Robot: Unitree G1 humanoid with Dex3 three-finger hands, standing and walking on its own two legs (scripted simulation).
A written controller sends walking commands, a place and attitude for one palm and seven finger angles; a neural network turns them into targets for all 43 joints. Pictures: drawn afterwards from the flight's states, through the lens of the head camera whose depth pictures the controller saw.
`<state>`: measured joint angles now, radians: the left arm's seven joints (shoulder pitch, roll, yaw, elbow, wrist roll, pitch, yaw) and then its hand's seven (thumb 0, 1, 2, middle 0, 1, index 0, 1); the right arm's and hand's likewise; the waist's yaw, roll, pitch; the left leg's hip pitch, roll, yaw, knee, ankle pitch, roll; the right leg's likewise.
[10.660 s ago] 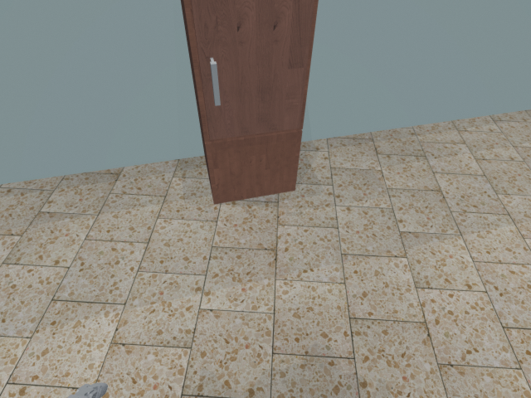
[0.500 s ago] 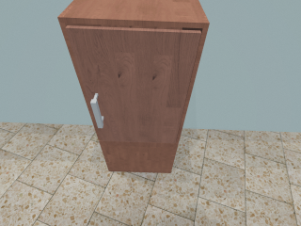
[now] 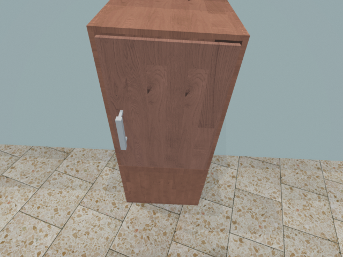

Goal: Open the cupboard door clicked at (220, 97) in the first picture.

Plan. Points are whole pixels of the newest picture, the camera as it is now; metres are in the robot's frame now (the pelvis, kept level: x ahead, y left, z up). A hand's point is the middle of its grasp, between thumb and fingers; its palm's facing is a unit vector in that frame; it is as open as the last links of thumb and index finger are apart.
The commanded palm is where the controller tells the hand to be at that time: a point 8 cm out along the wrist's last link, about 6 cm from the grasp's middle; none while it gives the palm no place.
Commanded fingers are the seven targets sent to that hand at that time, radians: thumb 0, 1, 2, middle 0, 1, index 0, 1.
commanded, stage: look again from close up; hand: left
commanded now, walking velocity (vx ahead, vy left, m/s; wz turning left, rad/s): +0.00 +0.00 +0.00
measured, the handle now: (122, 130) +0.56 +0.21 -0.08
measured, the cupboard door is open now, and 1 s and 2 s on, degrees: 0 0 0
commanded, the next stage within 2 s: raise the hand with hooked fingers in 0.08 s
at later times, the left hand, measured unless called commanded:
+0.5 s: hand (88, 239) +0.17 +0.20 -0.03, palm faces +0.04 -1.00 -0.01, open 8.1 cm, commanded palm +0.10 +0.26 -0.07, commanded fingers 0.00 0.50 0.73 -0.23 -0.56 -0.23 -0.56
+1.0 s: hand (83, 240) +0.18 +0.23 -0.09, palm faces +0.01 -1.00 +0.00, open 11.0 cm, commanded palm +0.15 +0.29 -0.07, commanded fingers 0.00 -0.08 0.48 -0.27 -0.93 -0.27 -0.93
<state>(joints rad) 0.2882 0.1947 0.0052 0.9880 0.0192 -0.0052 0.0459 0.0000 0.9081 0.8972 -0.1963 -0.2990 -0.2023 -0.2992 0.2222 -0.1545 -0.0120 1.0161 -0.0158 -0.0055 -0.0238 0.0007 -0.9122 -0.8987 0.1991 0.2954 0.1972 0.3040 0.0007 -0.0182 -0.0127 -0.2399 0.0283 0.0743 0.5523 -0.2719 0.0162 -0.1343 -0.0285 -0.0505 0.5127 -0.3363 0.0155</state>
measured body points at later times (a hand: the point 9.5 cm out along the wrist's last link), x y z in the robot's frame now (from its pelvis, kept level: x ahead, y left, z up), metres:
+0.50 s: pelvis -0.08 +0.02 -0.07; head -0.05 +0.04 +0.38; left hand +0.16 +0.25 -0.02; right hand +0.10 -0.22 -0.13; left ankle +0.02 +0.11 -0.73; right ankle -0.03 -0.11 -0.73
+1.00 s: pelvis -0.05 +0.00 -0.11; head +0.03 +0.03 +0.34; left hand +0.18 +0.28 -0.08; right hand +0.14 -0.21 -0.19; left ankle +0.02 +0.11 -0.73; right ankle -0.03 -0.11 -0.73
